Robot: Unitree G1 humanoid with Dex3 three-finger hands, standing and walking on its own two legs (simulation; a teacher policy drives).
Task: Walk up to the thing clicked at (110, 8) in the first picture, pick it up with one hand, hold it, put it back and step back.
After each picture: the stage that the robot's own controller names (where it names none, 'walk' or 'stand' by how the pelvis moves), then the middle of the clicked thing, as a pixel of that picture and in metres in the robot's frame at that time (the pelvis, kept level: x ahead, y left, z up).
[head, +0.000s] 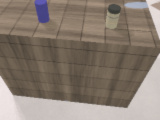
stand; (112, 16) +0.79 -0.15 +0.00
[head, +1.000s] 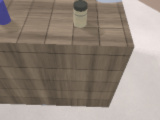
walk; (80, 14) +0.72 +0.05 +0.02
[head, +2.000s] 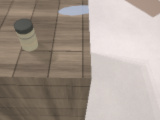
stand; (26, 35) +0.52 +0.25 +0.04
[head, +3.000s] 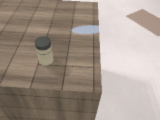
stand; (44, 51) +0.53 +0.19 +0.00
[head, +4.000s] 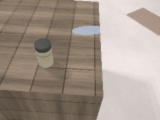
stand; (44, 53) +0.51 +0.18 -0.01
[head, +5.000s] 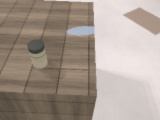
stand; (38, 54) +0.51 +0.21 -0.01
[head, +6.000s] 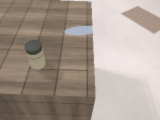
stand; (35, 55) +0.50 +0.22 -0.01
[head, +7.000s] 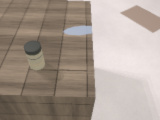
rise first; (35, 55) +0.50 +0.22 -0.01
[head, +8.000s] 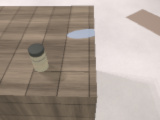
rise first; (38, 58) +0.50 +0.24 +0.00
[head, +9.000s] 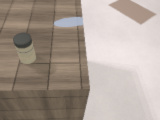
go down; (25, 48) +0.51 +0.22 +0.01
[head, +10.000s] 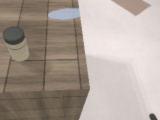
go down; (17, 44) +0.49 +0.22 +0.03
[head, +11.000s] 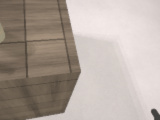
close in; out of the picture +0.50 +0.24 +0.07
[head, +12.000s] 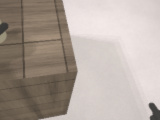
close; out of the picture +0.52 +0.23 +0.07
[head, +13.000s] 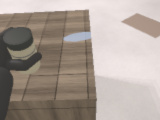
lift; (23, 51) +0.33 +0.17 +0.22
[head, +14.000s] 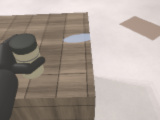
hold; (28, 56) +0.33 +0.17 +0.20
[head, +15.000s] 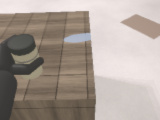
hold; (26, 57) +0.33 +0.17 +0.19
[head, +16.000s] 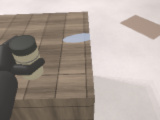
hold; (28, 58) +0.33 +0.17 +0.19
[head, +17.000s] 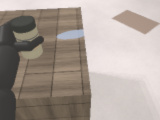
crouch; (28, 38) +0.41 +0.17 +0.20
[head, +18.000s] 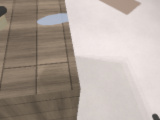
lower; out of the picture +0.51 +0.24 +0.19
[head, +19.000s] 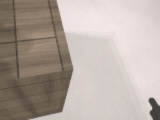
lower; out of the picture +0.53 +0.24 +0.09
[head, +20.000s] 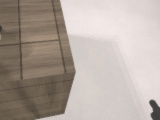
lower; out of the picture +0.51 +0.24 +0.07
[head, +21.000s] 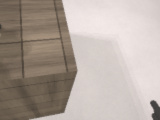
lower; out of the picture +0.51 +0.24 +0.07
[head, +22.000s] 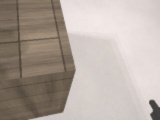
lower; out of the picture +0.52 +0.25 +0.07
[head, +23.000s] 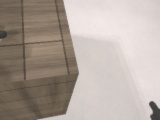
open; out of the picture +0.51 +0.24 +0.07
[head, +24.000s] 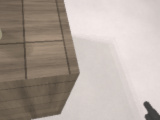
sink last; out of the picture +0.51 +0.24 +0.07
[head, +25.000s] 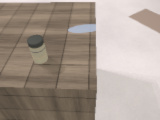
sink last; (38, 49) +0.53 +0.24 +0.03
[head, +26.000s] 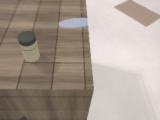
stand; (29, 47) +0.51 +0.23 +0.01
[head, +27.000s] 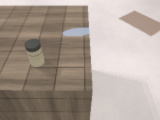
stand; (35, 53) +0.54 +0.24 +0.00
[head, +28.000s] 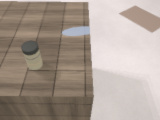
stand; (32, 55) +0.51 +0.23 -0.01
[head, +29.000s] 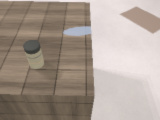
stand; (34, 54) +0.51 +0.23 -0.01
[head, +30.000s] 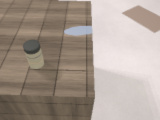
stand; (34, 54) +0.51 +0.23 -0.01
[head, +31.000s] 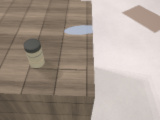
stand; (34, 53) +0.51 +0.22 -0.01
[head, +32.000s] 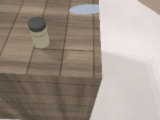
walk; (39, 33) +0.55 +0.20 +0.01
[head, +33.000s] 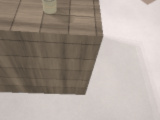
walk; out of the picture +0.75 +0.18 +0.01
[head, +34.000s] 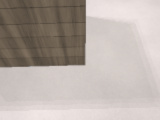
walk; out of the picture +1.06 +0.31 +0.02
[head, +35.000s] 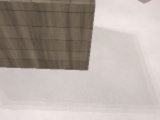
stand; out of the picture +1.14 +0.19 +0.01
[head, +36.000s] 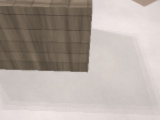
stand; out of the picture +1.17 +0.20 -0.01
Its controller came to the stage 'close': yes
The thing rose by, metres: 0.21
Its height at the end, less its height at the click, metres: +0.00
